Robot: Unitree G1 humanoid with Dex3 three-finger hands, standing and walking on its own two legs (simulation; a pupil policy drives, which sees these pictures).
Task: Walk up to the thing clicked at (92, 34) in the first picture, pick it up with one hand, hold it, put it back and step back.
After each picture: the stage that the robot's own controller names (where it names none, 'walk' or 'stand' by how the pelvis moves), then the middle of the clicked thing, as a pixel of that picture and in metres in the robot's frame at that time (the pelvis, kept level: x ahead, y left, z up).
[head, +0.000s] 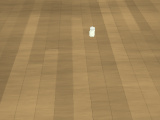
stand; (92, 31) +1.72 -0.13 -0.72
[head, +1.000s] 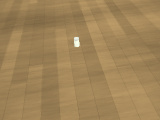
walk; (76, 42) +1.60 +0.18 -0.70
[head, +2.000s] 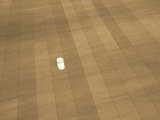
walk; (60, 63) +1.07 +0.28 -0.71
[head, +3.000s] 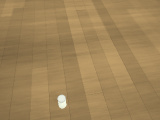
walk; (62, 101) +0.66 +0.19 -0.70
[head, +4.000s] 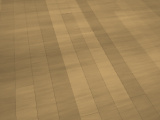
stand; out of the picture +0.42 +0.16 -0.70
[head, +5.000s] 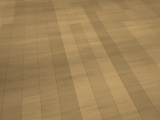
stand; out of the picture +0.39 +0.18 -0.72
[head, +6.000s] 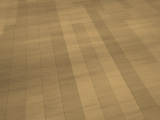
stand; out of the picture +0.40 +0.18 -0.73
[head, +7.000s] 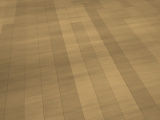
stand; out of the picture +0.39 +0.18 -0.73
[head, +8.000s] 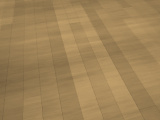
stand; out of the picture +0.38 +0.18 -0.73
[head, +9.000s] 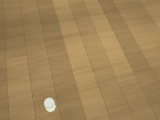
go down; (49, 104) +0.42 +0.17 -0.59
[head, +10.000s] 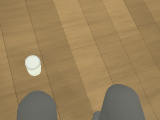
go down; (33, 66) +0.48 +0.18 -0.32
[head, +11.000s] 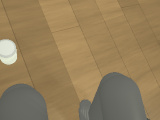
close in; (7, 52) +0.48 +0.20 -0.26
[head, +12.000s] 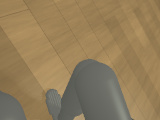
close; out of the picture +0.47 +0.24 -0.24
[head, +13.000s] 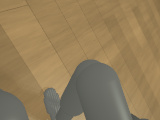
close; out of the picture +0.46 +0.24 -0.24
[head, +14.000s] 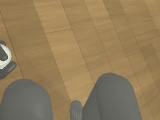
lift; out of the picture +0.40 +0.23 -0.16
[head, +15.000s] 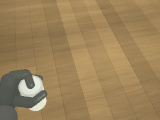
lift; (33, 94) +0.33 +0.17 +0.00
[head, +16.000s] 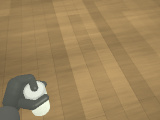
hold; (37, 99) +0.32 +0.17 +0.00
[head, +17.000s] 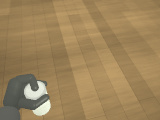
hold; (38, 98) +0.32 +0.17 +0.00
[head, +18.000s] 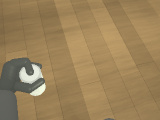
crouch; (33, 80) +0.38 +0.17 -0.06
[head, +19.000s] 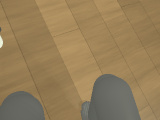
lower; out of the picture +0.52 +0.22 -0.10
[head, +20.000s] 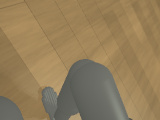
lower; out of the picture +0.47 +0.26 -0.24
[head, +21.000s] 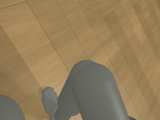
lower; out of the picture +0.47 +0.26 -0.25
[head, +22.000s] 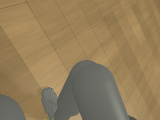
lower; out of the picture +0.47 +0.25 -0.25
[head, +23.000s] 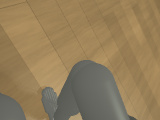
lower; out of the picture +0.47 +0.25 -0.25
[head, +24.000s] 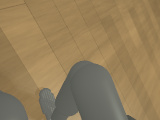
open; out of the picture +0.46 +0.23 -0.26
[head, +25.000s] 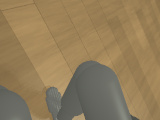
stand; out of the picture +0.46 +0.22 -0.25
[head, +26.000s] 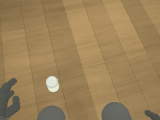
walk; (52, 84) +0.46 +0.15 -0.46
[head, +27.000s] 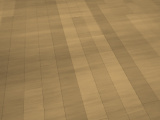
stand; out of the picture +0.40 +0.14 -0.66
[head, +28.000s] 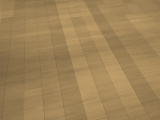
stand; out of the picture +0.40 +0.14 -0.67
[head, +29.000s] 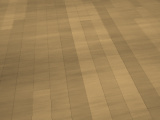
stand; out of the picture +0.41 +0.13 -0.71
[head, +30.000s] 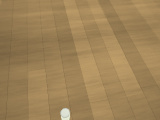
walk; (65, 115) +0.45 +0.10 -0.69
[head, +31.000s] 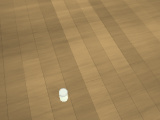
walk; (63, 95) +0.59 +0.14 -0.70
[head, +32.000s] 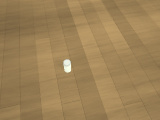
walk; (67, 66) +0.91 +0.15 -0.69
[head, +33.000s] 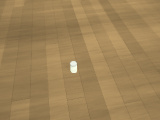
stand; (73, 67) +1.07 +0.12 -0.70
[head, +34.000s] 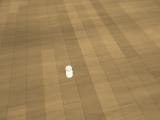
stand; (69, 71) +1.07 +0.14 -0.73
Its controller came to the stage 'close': yes
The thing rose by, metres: 0.72
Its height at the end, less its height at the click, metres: +0.00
